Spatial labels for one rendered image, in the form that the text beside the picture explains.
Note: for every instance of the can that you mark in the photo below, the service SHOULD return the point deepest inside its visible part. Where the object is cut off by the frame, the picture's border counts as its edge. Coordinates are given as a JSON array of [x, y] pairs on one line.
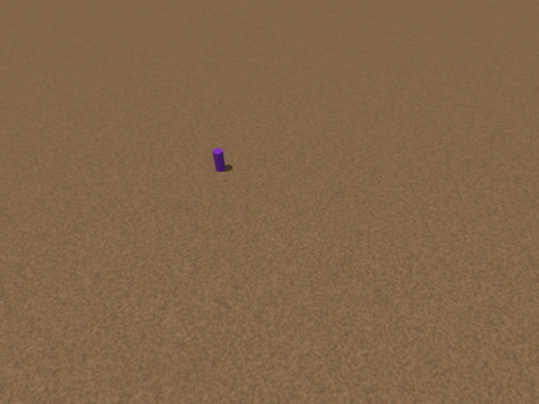
[[219, 159]]

